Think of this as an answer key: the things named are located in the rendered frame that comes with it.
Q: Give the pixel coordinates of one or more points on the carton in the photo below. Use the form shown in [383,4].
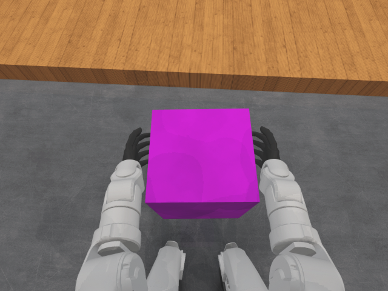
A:
[201,164]

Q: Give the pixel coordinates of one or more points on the right robot thigh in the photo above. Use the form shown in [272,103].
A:
[238,271]

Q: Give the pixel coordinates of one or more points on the right robot forearm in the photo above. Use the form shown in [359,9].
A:
[291,230]

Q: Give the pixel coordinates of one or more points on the robot right hand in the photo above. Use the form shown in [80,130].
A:
[268,146]

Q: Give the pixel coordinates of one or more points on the left robot forearm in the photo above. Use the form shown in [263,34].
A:
[119,225]

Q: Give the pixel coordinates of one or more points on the left robot upper arm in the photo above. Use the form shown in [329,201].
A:
[117,272]

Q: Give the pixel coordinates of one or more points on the robot left shin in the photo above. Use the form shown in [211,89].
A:
[171,243]

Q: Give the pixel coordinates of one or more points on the robot left hand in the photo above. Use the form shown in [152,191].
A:
[132,147]

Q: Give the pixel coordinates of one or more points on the right robot upper arm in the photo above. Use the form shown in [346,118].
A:
[294,272]

